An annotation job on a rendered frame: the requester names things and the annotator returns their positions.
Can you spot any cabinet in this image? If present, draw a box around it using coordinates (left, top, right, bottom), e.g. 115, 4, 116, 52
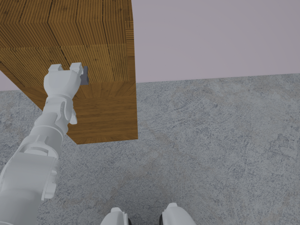
0, 0, 138, 144

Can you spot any robot left hand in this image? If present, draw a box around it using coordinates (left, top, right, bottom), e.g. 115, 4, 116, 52
44, 62, 83, 124

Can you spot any robot right thigh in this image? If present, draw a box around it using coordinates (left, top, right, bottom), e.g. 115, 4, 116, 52
162, 207, 197, 225

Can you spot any left robot upper arm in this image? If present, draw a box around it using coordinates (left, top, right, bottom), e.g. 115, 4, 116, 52
0, 152, 61, 225

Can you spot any left robot forearm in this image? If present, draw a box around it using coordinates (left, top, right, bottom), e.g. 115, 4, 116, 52
0, 94, 73, 193

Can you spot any drawer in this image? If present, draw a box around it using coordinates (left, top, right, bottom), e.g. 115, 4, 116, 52
0, 44, 128, 87

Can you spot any handle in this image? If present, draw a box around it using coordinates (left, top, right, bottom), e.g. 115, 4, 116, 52
80, 66, 89, 85

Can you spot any robot right shin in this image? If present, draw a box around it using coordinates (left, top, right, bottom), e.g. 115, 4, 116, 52
166, 202, 177, 209

